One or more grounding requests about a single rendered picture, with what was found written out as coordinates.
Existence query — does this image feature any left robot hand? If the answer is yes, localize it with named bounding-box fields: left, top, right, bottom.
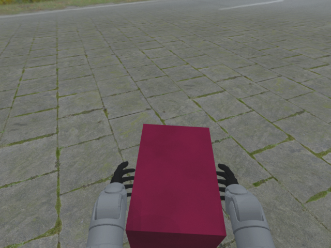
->
left=110, top=161, right=135, bottom=197

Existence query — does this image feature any carton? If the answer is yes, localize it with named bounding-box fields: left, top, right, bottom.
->
left=125, top=124, right=227, bottom=248

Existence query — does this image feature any robot right forearm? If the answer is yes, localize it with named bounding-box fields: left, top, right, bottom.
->
left=224, top=184, right=275, bottom=248

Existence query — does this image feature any robot left forearm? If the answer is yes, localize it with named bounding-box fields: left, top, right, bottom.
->
left=86, top=182, right=127, bottom=248

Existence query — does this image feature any right robot hand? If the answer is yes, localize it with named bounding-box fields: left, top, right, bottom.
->
left=216, top=164, right=238, bottom=200

